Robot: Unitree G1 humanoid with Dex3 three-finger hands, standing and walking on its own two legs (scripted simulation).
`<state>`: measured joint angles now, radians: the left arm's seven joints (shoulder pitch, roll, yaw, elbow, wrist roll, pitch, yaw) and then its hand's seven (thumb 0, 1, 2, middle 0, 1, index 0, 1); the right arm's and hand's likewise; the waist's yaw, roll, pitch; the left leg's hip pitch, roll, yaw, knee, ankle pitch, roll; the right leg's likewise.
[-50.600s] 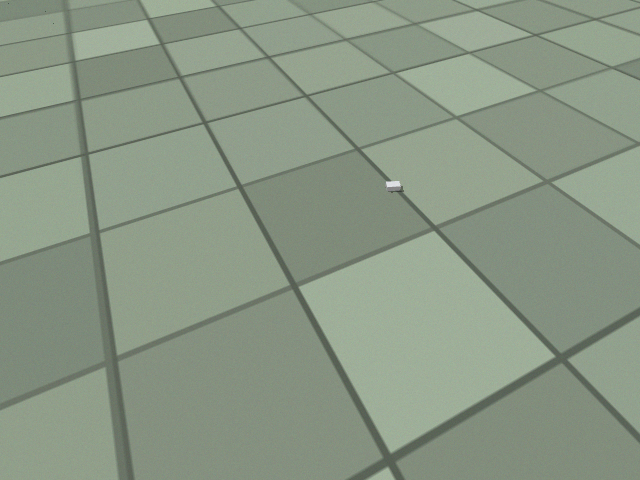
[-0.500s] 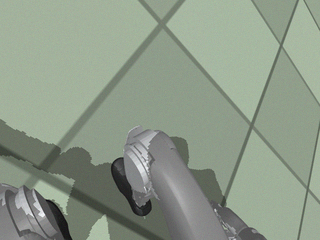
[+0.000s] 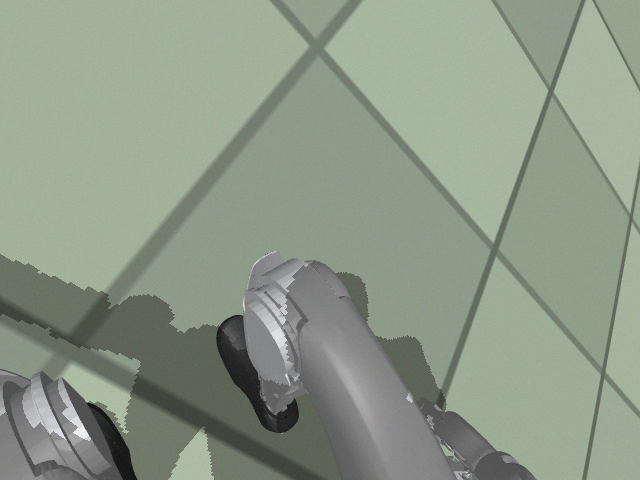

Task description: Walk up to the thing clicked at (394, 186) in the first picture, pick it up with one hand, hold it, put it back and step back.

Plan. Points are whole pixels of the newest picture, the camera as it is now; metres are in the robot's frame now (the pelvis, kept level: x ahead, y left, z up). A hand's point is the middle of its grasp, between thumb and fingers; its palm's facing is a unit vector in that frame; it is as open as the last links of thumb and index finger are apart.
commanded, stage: rest palm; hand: left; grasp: from above
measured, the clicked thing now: out of the picture +0.52 +0.40 -0.30
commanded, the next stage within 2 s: none
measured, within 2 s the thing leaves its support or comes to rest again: neither
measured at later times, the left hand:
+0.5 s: hand out of the picture +0.49 +0.39 -0.22, palm faces -0.43 -0.13 -0.89, open 13.7 cm
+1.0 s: hand out of the picture +0.49 +0.39 -0.22, palm faces -0.43 -0.13 -0.89, open 13.5 cm
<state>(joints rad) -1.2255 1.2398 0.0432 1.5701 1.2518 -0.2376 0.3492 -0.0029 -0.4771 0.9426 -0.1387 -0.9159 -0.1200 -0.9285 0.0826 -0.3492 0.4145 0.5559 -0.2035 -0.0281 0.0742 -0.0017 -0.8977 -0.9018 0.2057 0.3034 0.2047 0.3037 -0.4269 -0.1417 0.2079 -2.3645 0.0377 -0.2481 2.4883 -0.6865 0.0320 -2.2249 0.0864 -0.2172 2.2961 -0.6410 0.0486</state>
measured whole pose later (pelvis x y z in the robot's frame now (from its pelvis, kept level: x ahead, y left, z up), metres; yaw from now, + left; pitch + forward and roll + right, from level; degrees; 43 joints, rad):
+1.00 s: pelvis +0.00 +0.00 +0.00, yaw +0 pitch +29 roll -17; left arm -1.21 1.25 0.03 1.56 1.24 -0.26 0.33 0.00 -0.38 0.86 -0.20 -0.86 -0.19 -0.87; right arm 0.08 -0.35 0.44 0.56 -0.21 -0.02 0.07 0.00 -0.90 -0.90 0.21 0.30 0.21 0.30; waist -0.42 -0.15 0.22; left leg -2.36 0.04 -0.25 2.49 -0.68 0.03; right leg -2.22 0.09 -0.22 2.30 -0.63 0.05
